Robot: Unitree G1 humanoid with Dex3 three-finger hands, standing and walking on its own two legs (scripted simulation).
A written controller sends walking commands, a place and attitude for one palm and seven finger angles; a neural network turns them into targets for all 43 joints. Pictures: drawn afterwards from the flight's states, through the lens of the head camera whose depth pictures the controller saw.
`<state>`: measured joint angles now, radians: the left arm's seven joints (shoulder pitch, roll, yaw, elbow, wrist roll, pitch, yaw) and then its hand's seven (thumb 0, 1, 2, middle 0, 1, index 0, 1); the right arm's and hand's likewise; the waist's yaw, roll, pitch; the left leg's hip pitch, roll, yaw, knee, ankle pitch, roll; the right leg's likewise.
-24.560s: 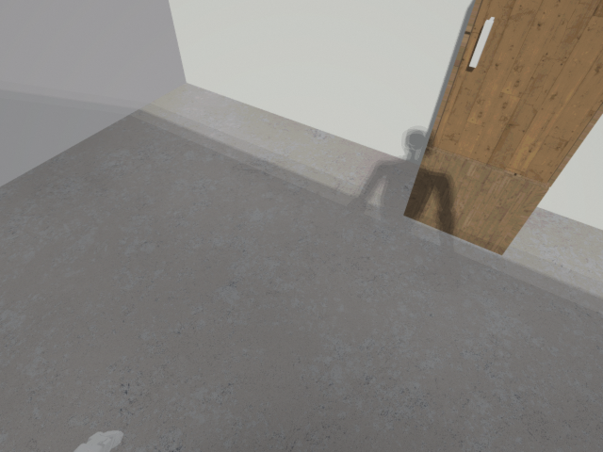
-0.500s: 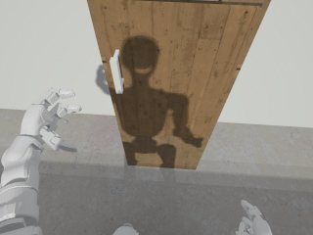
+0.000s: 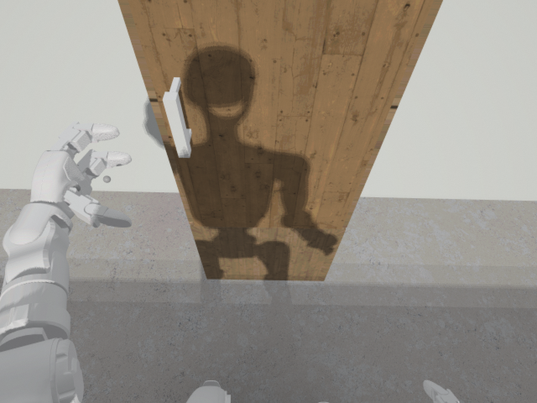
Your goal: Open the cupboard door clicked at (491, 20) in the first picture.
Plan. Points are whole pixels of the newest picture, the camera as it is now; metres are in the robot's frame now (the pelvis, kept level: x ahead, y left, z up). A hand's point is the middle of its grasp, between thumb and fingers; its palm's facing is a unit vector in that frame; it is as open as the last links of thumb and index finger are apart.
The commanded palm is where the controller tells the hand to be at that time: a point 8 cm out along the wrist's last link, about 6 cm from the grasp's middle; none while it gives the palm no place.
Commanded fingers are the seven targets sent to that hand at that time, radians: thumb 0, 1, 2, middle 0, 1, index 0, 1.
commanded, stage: move the hooked fingers beside the handle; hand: left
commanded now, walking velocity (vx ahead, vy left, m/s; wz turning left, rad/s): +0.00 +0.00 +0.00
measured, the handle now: (180, 119) +0.55 +0.17 +0.09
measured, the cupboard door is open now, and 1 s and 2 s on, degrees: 0 0 0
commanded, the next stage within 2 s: slide the fingers in behind the handle in 1.58 s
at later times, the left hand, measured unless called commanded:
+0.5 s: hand (133, 145) +0.47 +0.23 +0.11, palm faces +0.00 -1.00 +0.00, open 14.0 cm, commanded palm +0.45 +0.28 +0.10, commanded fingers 0.00 -0.50 0.30 -0.30 -1.20 -0.30 -1.20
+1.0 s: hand (142, 125) +0.52 +0.23 +0.10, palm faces +0.00 -1.00 -0.02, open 13.8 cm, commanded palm +0.50 +0.27 +0.10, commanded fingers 0.00 -0.50 0.30 -0.30 -1.20 -0.30 -1.20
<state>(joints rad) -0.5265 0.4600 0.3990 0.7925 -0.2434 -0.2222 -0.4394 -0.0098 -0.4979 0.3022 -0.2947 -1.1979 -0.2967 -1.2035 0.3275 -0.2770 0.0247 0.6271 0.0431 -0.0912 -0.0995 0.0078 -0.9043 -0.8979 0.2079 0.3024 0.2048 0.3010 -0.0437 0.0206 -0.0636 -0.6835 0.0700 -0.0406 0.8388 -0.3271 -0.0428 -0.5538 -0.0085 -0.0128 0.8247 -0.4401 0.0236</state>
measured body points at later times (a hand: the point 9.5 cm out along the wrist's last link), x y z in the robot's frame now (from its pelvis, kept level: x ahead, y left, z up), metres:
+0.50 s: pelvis -0.01 +0.00 -0.01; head +0.08 +0.01 +0.43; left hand +0.46 +0.28 +0.11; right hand +0.03 -0.27 -0.12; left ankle +0.05 +0.15 -0.70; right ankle -0.02 -0.14 -0.70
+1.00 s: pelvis +0.00 +0.01 -0.02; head +0.12 +0.03 +0.42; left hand +0.51 +0.28 +0.10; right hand -0.03 -0.26 -0.12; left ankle +0.05 +0.15 -0.70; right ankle -0.02 -0.14 -0.70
